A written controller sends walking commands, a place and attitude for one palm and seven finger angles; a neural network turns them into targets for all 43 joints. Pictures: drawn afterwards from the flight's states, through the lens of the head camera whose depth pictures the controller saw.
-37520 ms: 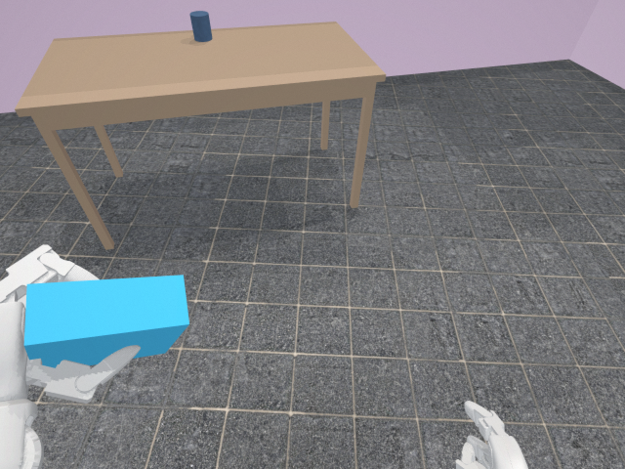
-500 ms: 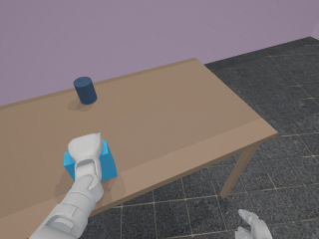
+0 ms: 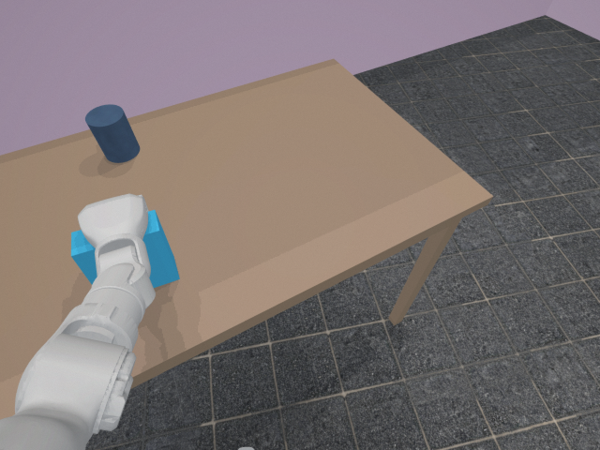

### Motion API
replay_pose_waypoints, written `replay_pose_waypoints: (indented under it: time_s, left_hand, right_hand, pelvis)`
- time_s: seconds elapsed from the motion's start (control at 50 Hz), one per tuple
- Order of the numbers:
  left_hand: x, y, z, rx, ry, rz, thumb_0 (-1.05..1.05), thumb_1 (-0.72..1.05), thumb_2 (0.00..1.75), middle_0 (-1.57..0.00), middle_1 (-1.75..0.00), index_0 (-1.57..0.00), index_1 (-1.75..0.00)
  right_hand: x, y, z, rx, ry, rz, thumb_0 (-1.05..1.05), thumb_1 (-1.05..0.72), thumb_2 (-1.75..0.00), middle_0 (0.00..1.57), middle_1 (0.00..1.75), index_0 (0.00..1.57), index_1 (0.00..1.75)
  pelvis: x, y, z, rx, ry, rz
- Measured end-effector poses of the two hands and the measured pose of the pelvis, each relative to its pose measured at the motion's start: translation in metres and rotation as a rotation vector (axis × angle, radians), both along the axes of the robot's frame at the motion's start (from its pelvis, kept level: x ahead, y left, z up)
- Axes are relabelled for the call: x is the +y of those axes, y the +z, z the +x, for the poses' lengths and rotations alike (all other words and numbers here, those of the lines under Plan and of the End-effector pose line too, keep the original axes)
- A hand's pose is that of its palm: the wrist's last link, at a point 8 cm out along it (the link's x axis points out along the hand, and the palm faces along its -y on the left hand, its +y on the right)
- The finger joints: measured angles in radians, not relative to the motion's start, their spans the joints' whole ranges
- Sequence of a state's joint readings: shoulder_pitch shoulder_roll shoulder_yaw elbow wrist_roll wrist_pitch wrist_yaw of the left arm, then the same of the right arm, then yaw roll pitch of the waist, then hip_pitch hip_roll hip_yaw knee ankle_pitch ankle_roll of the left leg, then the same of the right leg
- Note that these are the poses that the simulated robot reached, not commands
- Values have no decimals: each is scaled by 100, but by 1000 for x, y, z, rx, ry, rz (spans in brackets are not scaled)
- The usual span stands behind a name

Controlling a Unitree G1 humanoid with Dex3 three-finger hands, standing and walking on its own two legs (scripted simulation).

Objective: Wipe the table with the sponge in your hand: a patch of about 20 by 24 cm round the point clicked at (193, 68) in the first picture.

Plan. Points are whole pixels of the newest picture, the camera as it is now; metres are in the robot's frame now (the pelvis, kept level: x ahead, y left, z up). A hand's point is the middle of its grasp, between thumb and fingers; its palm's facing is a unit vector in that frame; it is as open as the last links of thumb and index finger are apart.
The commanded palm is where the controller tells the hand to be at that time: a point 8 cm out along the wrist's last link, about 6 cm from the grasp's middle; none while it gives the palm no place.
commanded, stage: wipe forward along the middle lane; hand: left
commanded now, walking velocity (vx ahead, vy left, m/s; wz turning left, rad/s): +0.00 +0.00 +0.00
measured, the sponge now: (134, 265) +0.40 +0.27 -0.04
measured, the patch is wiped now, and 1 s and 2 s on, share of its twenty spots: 1.00 1.00 1.00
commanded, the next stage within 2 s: slide back across to the first lane in 0.94 s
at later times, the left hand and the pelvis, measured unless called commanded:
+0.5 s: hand (117, 218) +0.47 +0.30 +0.01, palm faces -0.13 +0.01 -0.99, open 9.2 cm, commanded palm +0.46 +0.28 +0.04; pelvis +0.00 +0.01 -0.01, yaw -1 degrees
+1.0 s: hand (109, 198) +0.51 +0.32 +0.01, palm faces -0.14 +0.00 -0.99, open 9.2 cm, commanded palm +0.51 +0.30 +0.03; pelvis +0.01 +0.04 -0.02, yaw -2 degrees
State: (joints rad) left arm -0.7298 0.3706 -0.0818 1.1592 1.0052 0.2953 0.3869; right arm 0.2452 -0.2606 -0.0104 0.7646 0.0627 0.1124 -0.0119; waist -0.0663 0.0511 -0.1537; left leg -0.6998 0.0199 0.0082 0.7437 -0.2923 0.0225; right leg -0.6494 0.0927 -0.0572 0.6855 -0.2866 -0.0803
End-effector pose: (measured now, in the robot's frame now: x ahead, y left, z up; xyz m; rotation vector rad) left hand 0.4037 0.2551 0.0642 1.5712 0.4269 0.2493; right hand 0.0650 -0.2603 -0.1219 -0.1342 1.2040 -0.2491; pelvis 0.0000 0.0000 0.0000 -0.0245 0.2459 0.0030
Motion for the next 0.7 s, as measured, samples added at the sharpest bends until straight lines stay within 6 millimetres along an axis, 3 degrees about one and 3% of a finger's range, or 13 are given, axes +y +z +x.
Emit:
replay_pose_waypoints:
  time_s: [0.12,0.24,0.7]
  left_hand:
    - [6,0,12,7,8,4,1,-51,116,-84,-137,-85,-142]
    - [14,0,25,9,15,6,1,-51,116,-84,-137,-85,-142]
    - [44,1,74,25,34,14,1,-52,116,-84,-137,-85,-142]
  right_hand:
    - [-5,-2,-28,37,-29,-16,1,-91,-90,20,30,20,30]
    - [-2,-4,-40,51,-40,-19,1,-91,-90,20,30,20,30]
    - [26,-4,-29,73,-11,-32,0,-90,-90,20,30,20,30]
  pelvis:
    - [1,-4,-5,26,-5,-7]
    - [4,-8,-6,52,-9,-14]
    - [25,-17,6,129,-3,-41]
